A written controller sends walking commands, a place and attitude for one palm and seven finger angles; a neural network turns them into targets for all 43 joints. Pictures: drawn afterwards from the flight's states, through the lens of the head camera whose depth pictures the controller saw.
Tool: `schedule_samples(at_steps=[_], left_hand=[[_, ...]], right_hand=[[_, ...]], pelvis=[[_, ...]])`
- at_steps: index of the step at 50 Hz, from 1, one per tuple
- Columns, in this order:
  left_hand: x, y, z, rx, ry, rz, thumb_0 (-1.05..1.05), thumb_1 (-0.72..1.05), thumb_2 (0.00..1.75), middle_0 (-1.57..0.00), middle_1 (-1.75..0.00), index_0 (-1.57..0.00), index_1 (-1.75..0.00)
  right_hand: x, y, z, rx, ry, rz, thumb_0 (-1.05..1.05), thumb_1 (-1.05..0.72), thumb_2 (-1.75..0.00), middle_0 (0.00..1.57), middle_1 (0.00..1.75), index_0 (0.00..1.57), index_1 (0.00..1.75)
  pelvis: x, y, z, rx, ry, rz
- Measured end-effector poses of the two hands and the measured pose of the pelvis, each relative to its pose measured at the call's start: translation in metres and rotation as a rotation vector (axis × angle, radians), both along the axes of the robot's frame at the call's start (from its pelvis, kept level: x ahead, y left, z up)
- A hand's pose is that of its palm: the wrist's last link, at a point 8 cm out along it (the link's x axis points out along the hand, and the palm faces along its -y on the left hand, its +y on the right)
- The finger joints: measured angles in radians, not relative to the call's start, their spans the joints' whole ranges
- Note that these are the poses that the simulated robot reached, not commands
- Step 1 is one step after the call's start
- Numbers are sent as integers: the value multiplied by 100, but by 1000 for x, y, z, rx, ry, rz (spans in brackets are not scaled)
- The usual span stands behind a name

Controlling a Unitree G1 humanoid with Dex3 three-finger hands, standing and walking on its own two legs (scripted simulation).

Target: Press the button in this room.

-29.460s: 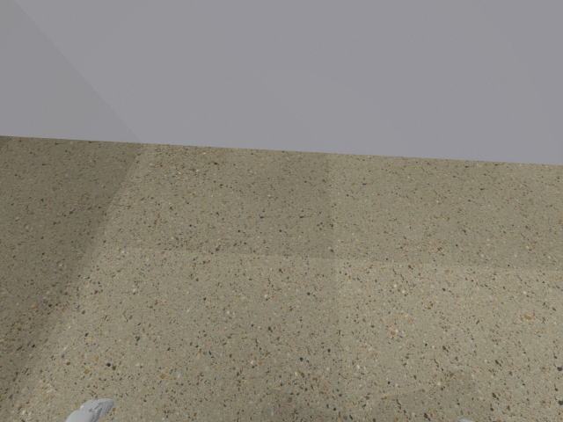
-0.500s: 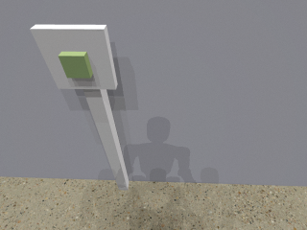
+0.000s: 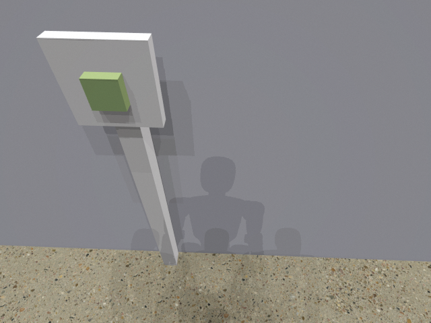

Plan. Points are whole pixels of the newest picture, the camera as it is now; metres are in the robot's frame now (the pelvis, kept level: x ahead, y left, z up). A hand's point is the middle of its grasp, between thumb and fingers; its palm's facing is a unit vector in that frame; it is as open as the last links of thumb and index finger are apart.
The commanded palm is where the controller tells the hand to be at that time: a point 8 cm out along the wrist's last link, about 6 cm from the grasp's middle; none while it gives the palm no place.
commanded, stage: raise the hand and make a fist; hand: left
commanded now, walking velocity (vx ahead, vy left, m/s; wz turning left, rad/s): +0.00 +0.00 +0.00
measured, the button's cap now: (106, 91) +0.47 +0.24 +0.20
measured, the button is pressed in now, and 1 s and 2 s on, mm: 0 0 0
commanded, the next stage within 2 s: none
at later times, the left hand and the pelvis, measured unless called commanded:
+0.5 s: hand (131, 309) +0.16 +0.16 -0.03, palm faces +0.02 -1.00 +0.02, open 5.4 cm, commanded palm +0.13 +0.23 +0.00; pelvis +0.00 +0.00 -0.05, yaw +0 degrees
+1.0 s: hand (85, 258) +0.20 +0.22 +0.08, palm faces +0.15 -0.98 -0.10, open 3.1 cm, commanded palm +0.16 +0.26 +0.08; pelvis +0.02 +0.01 -0.03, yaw +1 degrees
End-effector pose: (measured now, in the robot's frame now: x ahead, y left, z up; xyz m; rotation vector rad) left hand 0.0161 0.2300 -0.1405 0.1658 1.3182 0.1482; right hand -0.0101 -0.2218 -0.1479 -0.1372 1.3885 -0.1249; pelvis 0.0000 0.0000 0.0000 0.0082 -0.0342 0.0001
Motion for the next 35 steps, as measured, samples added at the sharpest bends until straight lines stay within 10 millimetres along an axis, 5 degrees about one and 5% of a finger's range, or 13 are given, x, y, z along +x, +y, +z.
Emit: schedule_samples(at_steps=[6, 11, 14, 16, 18, 21, 26, 30, 35], left_hand=[[8, 1, 3, -5, -40, 62, 1, 92, 90, -20, -30, -20, -30], [101, 19, 99, 72, -698, 128, 3, 94, 90, -24, -34, -24, -34], [150, 12, 153, 44, -1049, 61, 3, 93, 90, -28, -39, -28, -39], [168, 1, 172, -26, -1231, 2, 2, 93, 90, -32, -43, -32, -43], [172, -13, 174, -115, -1343, -68, 2, 93, 90, -36, -48, -36, -48], [156, -26, 150, -204, -1321, -155, 1, 92, 90, -44, -56, -44, -56], [110, -10, 113, -151, -1118, -66, 2, 91, 90, -58, -70, -58, -71], [94, 17, 140, 22, -1222, 14, 3, 90, 90, -69, -82, -68, -82], [124, 11, 188, 8, -1470, -124, 3, 91, 90, -82, -97, -82, -97]], right_hand=[[17, 6, 1, 1, -55, -6, 1, -91, -90, 20, 29, 20, 30], [74, -8, 18, -71, -411, 8, 2, -92, -90, 20, 30, 20, 30], [119, -14, 33, -85, -622, 24, 2, -92, -90, 20, 30, 20, 30], [148, -16, 47, -89, -744, 45, 2, -91, -90, 20, 29, 20, 30], [174, -18, 61, -92, -839, 78, 2, -91, -90, 20, 29, 20, 30], [206, -19, 78, -101, -930, 132, 2, -91, -90, 20, 29, 20, 30], [243, -11, 87, -114, -972, 210, 2, -90, -90, 20, 29, 20, 30], [253, 8, 73, -72, -949, 259, 1, -90, -90, 20, 29, 20, 30], [237, 32, 43, 19, -881, 274, 2, -90, -90, 20, 29, 20, 30]], pelvis=[[3, 3, -1, -8, -1, -7], [5, 11, -5, -2, -5, 14], [3, 14, -12, 1, 27, 22], [2, 13, -19, 5, 62, 11], [1, 11, -27, 7, 89, 0], [2, 8, -38, 9, 115, -7], [5, 3, -50, -3, 141, 8], [8, 2, -55, -27, 155, 36], [3, 4, -59, -48, 156, 60]])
